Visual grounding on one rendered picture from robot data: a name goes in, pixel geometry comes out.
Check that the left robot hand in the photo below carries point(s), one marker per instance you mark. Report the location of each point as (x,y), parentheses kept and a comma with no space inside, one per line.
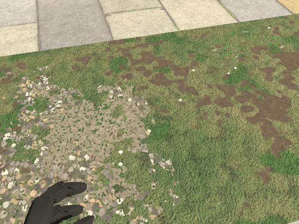
(44,211)

